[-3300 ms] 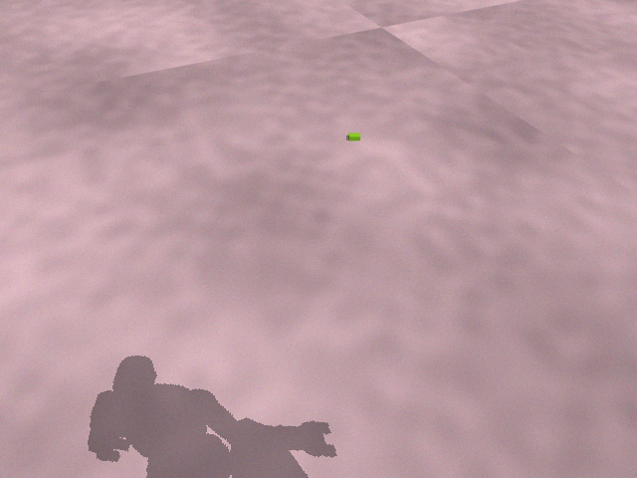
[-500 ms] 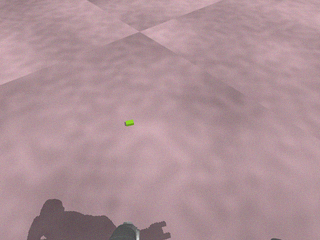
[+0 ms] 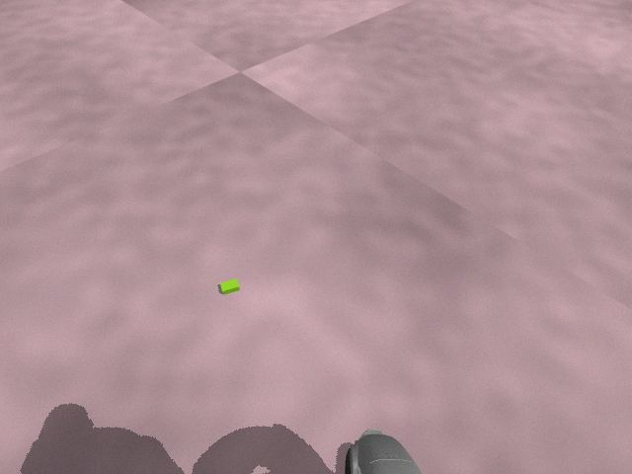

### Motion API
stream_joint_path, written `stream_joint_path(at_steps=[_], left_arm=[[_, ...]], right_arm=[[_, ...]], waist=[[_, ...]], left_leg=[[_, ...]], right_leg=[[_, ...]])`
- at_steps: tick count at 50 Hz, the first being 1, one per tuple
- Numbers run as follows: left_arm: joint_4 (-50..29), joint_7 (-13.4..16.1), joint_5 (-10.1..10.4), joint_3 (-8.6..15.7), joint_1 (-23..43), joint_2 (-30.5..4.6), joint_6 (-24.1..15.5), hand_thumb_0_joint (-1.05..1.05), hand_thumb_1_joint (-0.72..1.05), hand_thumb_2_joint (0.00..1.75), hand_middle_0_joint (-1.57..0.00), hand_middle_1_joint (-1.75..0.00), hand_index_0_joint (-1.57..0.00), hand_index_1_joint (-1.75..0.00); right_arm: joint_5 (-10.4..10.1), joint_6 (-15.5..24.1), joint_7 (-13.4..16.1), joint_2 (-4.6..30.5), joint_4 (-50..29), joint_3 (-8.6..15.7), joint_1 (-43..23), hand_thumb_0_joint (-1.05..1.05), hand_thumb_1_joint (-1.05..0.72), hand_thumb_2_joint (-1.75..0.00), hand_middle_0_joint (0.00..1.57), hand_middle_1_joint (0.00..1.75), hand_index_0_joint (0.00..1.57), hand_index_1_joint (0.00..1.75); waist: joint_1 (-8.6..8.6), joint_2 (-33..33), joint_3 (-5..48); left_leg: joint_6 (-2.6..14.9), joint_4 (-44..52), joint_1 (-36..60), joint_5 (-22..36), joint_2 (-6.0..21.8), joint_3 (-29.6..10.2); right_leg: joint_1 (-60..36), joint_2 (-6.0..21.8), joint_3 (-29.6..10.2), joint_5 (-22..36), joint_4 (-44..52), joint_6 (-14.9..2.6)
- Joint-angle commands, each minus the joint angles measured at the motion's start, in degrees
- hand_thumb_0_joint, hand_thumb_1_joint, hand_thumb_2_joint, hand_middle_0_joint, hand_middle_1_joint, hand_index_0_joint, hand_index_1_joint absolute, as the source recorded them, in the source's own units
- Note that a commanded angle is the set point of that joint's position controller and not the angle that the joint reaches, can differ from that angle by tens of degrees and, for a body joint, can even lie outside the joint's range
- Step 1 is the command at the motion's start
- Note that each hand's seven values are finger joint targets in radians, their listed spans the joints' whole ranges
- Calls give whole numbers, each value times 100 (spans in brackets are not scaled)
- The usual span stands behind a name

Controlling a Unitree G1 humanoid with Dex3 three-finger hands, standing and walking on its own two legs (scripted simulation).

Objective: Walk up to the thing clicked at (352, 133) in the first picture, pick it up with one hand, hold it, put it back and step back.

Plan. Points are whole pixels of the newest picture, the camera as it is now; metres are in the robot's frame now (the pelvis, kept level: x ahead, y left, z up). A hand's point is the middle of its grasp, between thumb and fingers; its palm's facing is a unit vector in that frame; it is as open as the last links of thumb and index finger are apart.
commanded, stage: walk up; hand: left
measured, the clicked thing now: (230, 286) +0.83 +0.25 -0.76
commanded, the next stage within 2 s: none
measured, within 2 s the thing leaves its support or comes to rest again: neither
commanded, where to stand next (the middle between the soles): +0.47 +0.02 m, yaw +1 degrees
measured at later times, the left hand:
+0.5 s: hand (126, 428) +0.21 +0.25 -0.12, palm faces +0.02 -0.92 -0.40, open 7.4 cm
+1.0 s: hand (142, 320) +0.39 +0.28 -0.14, palm faces -0.04 -0.93 -0.38, open 7.4 cm
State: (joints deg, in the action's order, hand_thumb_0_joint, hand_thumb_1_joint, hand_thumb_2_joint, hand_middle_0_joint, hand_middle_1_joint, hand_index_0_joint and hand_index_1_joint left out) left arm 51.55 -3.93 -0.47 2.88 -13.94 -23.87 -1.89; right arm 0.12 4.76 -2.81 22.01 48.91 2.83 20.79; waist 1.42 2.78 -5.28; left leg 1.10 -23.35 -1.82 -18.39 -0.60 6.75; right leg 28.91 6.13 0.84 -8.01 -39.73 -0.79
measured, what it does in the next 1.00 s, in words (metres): walks ahead: right foot, then left foot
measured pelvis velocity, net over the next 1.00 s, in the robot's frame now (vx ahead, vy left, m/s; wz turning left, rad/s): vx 0.33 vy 0.01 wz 0.00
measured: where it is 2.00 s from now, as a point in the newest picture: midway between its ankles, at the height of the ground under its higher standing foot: (295, 389)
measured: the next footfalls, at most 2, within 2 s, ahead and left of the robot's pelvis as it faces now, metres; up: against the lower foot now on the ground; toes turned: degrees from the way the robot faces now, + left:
right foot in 0.08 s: +0.20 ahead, -0.13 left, +0.00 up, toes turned -4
left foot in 0.60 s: +0.34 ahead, +0.14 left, +0.00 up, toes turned +7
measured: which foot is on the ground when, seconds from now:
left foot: down 0.00-0.10, up 0.12-0.58, down 0.60-1.00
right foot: up 0.00-0.06, down 0.08-0.64, up 0.66-1.00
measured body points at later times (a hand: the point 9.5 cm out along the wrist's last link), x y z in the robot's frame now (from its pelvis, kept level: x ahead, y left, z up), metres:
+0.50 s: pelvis +0.17 -0.03 +0.00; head +0.18 -0.04 +0.45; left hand +0.21 +0.30 -0.09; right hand +0.23 -0.35 -0.12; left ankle +0.28 +0.14 -0.70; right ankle +0.16 -0.13 -0.74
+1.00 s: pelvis +0.33 +0.01 -0.01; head +0.35 +0.00 +0.44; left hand +0.39 +0.33 -0.12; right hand +0.39 -0.31 -0.12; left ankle +0.30 +0.13 -0.74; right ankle +0.45 -0.13 -0.72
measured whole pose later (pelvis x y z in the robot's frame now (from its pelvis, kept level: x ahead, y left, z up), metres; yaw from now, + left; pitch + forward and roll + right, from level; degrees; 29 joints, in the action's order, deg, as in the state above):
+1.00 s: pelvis +0.33 +0.01 -0.01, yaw +0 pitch -4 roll +2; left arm 51.5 -2.7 -0.5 2.7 -17.0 -23.4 -2.9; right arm 0.5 3.4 -2.4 22.8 47.3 2.5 18.2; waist 0.7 1.3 -5.9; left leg 0.1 -30.4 -6.9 -19.7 1.5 6.1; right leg 24.8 5.2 1.1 -11.9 -38.5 -0.3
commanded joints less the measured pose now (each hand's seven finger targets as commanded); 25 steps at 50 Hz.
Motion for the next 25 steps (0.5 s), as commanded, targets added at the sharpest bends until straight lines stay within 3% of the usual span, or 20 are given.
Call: stream_joint_path(at_steps=[1,3,4,5,6,7,8,9,10,11,13,14,17,19,21,23,25], left_arm=[[-500,28,20,279,221,-815,-257,0,90,90,-20,-30,-20,-30],[-319,86,-6,350,-250,-968,-305,0,90,90,-20,-30,-20,-30],[-183,146,-29,455,-701,-1187,-358,0,90,90,-20,-30,-20,-30],[-145,216,-69,595,-1198,-1547,-395,0,90,90,-20,-30,-20,-30],[-271,261,-30,646,-1243,-1908,-408,0,90,90,-20,-30,-20,-30],[-272,264,61,630,-949,-1966,-378,0,90,90,-20,-30,-20,-30],[-387,274,80,589,-809,-1781,-362,0,90,90,-20,-30,-20,-30],[-403,293,123,523,-620,-1585,-368,0,90,90,-20,-30,-20,-30],[-471,316,118,468,-402,-1406,-389,0,90,90,-20,-30,-20,-30],[-477,314,112,422,-253,-1318,-407,0,90,90,-20,-30,-20,-30],[-497,290,66,405,-209,-1267,-448,0,90,90,-20,-30,-20,-30],[-551,277,54,395,-266,-1268,-469,0,90,90,-20,-30,-20,-30],[-680,255,-6,436,-181,-1329,-491,0,90,90,-20,-30,-20,-30],[-711,244,-32,483,-212,-1415,-468,0,90,90,-20,-30,-20,-30],[-688,234,-40,515,-345,-1452,-456,0,90,90,-20,-30,-20,-30],[-625,229,-33,493,-622,-1416,-438,0,90,90,-20,-30,-20,-30],[-650,221,-30,490,-596,-1488,-422,0,90,90,-20,-30,-20,-30]], right_arm=[[-1,63,125,1532,-541,471,-174,0,-90,-90,20,30,20,30],[-16,23,150,1482,-613,450,-206,0,-90,-90,20,30,20,30],[-12,27,141,1238,-627,348,-18,0,-90,-90,20,30,20,30],[-29,41,127,965,-661,239,299,0,-90,-90,20,30,20,30],[-41,-7,107,912,-637,183,544,0,-90,-90,20,30,20,30],[-3,-90,185,1505,-455,333,332,0,-90,-90,20,30,20,30],[12,-79,199,1632,-408,367,58,0,-90,-90,20,30,20,30],[-30,-97,181,1497,-296,357,14,0,-90,-90,20,30,20,30],[-88,-111,143,1406,-199,336,195,0,-90,-90,20,30,20,30],[-78,-146,104,1271,-135,297,315,0,-90,-90,20,30,20,30],[-4,-217,41,1184,-39,303,438,0,-90,-90,20,30,20,30],[17,-237,14,1162,-39,320,418,0,-90,-90,20,30,20,30],[64,-268,-67,1206,-109,392,71,0,-90,-90,20,30,20,30],[111,-246,-99,1230,-176,409,-167,0,-90,-90,20,30,20,30],[157,-211,-136,1184,-253,389,-464,0,-90,-90,20,30,20,30],[170,-152,-139,1135,-300,375,-679,0,-90,-90,20,30,20,30],[160,-106,-146,1121,-328,376,-793,0,-90,-90,20,30,20,30]], waist=[[-64,-984,209],[-317,-457,550],[-520,68,934],[-673,1002,1349],[-629,1436,1346],[-626,913,1034],[-623,643,725],[-491,260,394],[-337,308,285],[-191,400,191],[-134,471,105],[-139,505,98],[-159,511,-91],[-224,521,-144],[-328,547,-138],[-473,382,-57],[-465,417,22]], left_leg=[[908,276,-436,2387,1442,-862],[759,-703,-646,2457,1259,-677],[603,-1728,-1055,2235,941,-476],[418,-3084,-1854,1087,484,-204],[209,-3985,-3070,-1102,-159,-384],[209,-4429,-3233,-1283,139,-750],[201,-4559,-3335,-1104,258,-930],[186,-4504,-3140,-701,388,-1274],[190,-4249,-3023,-317,423,-1284],[172,-3973,-2803,-139,478,-1179],[85,-3801,-2494,238,402,-1029],[37,-3693,-2582,379,381,-1005],[-170,-2976,-2807,635,537,-971],[-241,-2468,-2867,631,640,-886],[-226,-1931,-2860,668,768,-819],[-184,-1478,-2725,830,714,-720],[-101,-1204,-2490,829,671,-642]], right_leg=[[-844,-185,167,178,670,-124],[-1873,-401,300,174,1162,-207],[-2805,-406,175,-52,1256,-320],[-3629,435,-1039,-801,1602,-502],[-4049,1814,-3492,-1505,2323,-1013],[-3542,2050,-4039,-2174,2474,-1457],[-3108,1884,-3725,-1985,2611,-1566],[-2556,1539,-2790,-1591,2637,-1237],[-2398,1159,-2034,-1078,2582,-920],[-2059,886,-1482,-717,2568,-735],[-1546,649,-947,-371,2656,-753],[-1585,627,-852,-404,2715,-830],[-1415,757,-763,-1463,3103,-1012],[-1429,861,-794,-1876,3115,-1089],[-1604,897,-730,-1820,2961,-1113],[-1819,807,-625,-1518,2706,-1058],[-1863,844,-614,-1378,2519,-1058]])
